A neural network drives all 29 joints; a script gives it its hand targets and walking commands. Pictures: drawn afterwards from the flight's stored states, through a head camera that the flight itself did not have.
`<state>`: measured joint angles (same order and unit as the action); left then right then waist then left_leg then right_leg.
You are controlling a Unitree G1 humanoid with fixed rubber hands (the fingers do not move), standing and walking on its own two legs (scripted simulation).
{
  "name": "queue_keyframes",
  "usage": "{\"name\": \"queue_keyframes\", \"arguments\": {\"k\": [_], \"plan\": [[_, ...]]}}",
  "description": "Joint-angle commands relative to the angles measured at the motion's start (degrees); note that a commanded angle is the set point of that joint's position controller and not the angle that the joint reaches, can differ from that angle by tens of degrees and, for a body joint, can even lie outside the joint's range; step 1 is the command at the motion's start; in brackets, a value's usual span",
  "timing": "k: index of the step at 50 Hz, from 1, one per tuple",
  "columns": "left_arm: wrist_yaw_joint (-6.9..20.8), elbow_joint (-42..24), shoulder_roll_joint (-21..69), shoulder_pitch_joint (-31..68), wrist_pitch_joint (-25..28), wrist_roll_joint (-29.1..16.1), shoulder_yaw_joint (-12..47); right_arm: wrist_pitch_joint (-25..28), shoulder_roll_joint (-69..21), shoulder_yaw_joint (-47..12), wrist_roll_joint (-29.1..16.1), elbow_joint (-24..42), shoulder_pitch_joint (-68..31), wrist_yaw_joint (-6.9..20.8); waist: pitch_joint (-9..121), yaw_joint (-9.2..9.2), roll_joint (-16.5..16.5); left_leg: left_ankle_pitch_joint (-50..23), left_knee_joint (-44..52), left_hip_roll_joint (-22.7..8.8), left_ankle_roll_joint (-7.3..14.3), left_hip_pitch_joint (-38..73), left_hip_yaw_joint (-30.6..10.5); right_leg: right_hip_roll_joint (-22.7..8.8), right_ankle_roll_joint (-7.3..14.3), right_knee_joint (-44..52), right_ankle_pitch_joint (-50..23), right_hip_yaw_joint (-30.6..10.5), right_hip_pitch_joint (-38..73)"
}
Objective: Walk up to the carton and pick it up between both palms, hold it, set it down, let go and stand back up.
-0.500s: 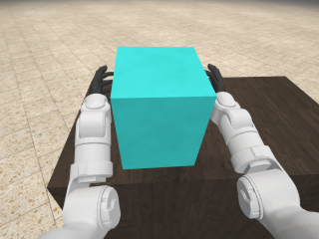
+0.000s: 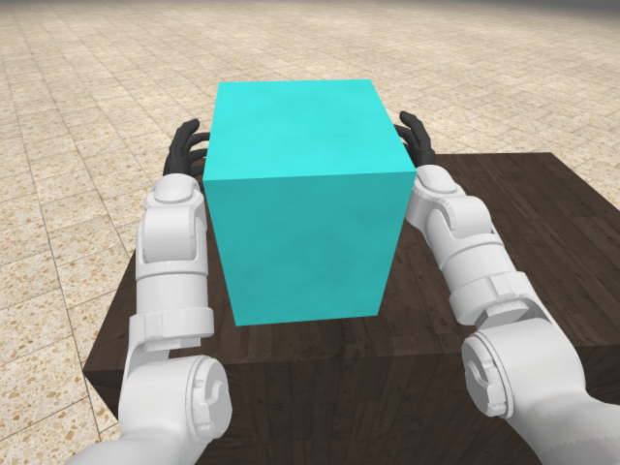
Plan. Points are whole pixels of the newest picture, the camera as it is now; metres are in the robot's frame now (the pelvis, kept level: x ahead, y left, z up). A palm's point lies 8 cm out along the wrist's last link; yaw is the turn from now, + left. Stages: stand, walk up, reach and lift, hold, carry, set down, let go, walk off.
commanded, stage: reach and lift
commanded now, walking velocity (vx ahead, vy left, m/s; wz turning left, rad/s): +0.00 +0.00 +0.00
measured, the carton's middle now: (302, 204) +0.40 -0.01 +0.18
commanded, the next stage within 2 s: hold in 0.22 s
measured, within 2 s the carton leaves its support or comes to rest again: neither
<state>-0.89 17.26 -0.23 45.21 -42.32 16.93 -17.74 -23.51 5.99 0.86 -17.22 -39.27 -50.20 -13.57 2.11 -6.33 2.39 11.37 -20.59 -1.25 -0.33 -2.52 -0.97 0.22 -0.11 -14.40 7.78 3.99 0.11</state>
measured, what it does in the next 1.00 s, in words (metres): stands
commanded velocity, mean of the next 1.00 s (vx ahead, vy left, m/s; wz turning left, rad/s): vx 0.00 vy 0.00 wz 0.00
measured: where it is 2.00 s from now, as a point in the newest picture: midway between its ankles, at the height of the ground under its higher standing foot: outside the picture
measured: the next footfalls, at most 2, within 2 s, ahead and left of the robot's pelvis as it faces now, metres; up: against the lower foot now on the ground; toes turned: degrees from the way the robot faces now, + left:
none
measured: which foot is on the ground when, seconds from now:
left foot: down 0.00-1.00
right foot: down 0.00-1.00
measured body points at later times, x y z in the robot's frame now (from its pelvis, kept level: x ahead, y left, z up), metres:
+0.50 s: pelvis +0.00 +0.00 +0.00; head -0.08 +0.02 +0.44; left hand +0.38 +0.15 +0.27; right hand +0.39 -0.14 +0.27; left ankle +0.01 +0.12 -0.75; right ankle +0.01 -0.12 -0.75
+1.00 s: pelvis +0.00 +0.00 +0.00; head -0.09 +0.01 +0.44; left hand +0.38 +0.14 +0.28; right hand +0.37 -0.16 +0.28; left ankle +0.01 +0.12 -0.75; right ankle +0.01 -0.12 -0.75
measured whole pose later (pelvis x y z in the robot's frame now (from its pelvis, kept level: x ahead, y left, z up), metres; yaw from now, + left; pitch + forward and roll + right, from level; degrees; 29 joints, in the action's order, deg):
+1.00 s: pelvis +0.00 +0.00 +0.00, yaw +0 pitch -7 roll -1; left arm 0.4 18.2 -1.3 48.6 -48.0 16.3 -19.9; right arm -31.7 8.1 -1.7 -22.9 -39.0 -54.8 -17.8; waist 6.2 -5.8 0.1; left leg 11.9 -21.6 -1.3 -0.5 -2.9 -1.7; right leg 1.0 0.1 -15.1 8.1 2.7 -0.2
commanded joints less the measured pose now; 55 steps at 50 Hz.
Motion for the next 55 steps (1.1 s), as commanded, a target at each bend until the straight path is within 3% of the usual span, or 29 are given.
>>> {"name": "queue_keyframes", "arguments": {"k": [1,10,18,22,26,31,40,41,43,48,55], "plan": [[7.9,-7.41,35.8,38.72,3.15,-9.14,25.41,2.34,-38.15,-18.48,-6.15,19.49,-44.03,4.38,21.92,-0.8,-4.49,-18.74,0.37,4.29,-2.77,5.42,0.54,4.1,-3.29,-1.12,-15.65,-0.52,7.5],[7.77,-7.43,35.57,39.93,2.18,-9.47,25.15,0.95,-37.98,-18.8,-7.07,19.66,-45.4,4.23,21.55,-0.23,-3.99,-18.0,0.62,4.01,-2.59,5.4,0.56,4.37,-3.18,-0.9,-14.17,-0.68,6.54],[6.54,-9.46,34.68,43.04,-0.28,-10.33,24.75,-1.28,-38.68,-21.43,-11.2,20.75,-49.62,3.9,24.14,2.65,-4.31,-21.62,-0.76,3.68,-2.23,6.97,0.7,5.08,-2.91,-1.05,-12.66,-1.19,6.08],[7.6,-4.84,34.19,43.42,-1.53,-9.45,22.47,-3.23,-37.3,-17.08,-9.49,15.44,-48.69,4.17,18.26,1.43,-3.98,-13.12,2.08,3.48,-1.99,2.68,1.49,4.44,-2.54,0.31,-5.57,-1.64,4.24],[8.74,-2.85,33.93,45.8,-1.4,-9.8,21.52,-4.36,-36.99,-14.13,-8.56,12.52,-49.47,4.28,18.32,0.41,-4.95,-9.65,2.98,3.55,-2.46,-0.01,1.31,4.01,-2.18,0.18,-5.37,-2.02,5.08],[9.12,-2.19,33.39,47.24,-0.68,-10.33,20.53,-5.0,-37.28,-14.21,-9.55,12.49,-50.59,3.85,20.9,0.05,-5.17,-11.95,2.14,3.92,-2.91,-0.01,0.72,4.07,-2.45,-0.57,-9.15,-1.85,6.78],[8.58,-2.99,33.08,47.84,-0.07,-10.48,19.97,-5.01,-38.29,-16.59,-11.76,15.04,-51.77,3.52,23.26,1.36,-4.51,-15.67,0.94,4.17,-2.69,1.52,0.16,4.56,-2.88,-0.92,-10.83,-1.55,6.77],[8.35,-9.08,34.98,46.46,0.56,-13.17,24.24,-4.61,-39.43,-18.45,-13.26,19.57,-48.75,3.05,30.3,-1.16,-5.91,-21.82,-1.17,4.3,-3.61,4.1,0.2,5.1,-3.0,-2.23,-17.79,-1.93,9.02],[7.76,-10.42,34.32,46.4,0.25,-13.75,24.95,-5.36,-38.49,-19.96,-14.77,22.72,-48.79,2.17,30.02,-1.34,-6.86,-25.29,-2.73,4.95,-4.42,5.23,-0.05,5.16,-3.54,-2.35,-20.66,-1.86,8.62],[8.87,-5.12,32.18,44.69,-1.42,-9.83,20.19,-6.97,-37.31,-17.63,-12.32,16.45,-47.66,2.66,19.33,1.1,-4.11,-13.88,1.98,4.14,-2.49,0.84,0.58,4.77,-2.86,-0.27,-8.57,-1.73,5.26],[8.23,-1.9,33.04,48.56,-0.76,-10.61,19.49,-6.79,-39.34,-16.79,-11.7,16.12,-52.77,3.49,20.89,1.96,-3.16,-10.28,2.2,4.06,-1.4,-0.3,0.84,4.69,-2.71,0.02,-5.86,-2.38,3.73]]}}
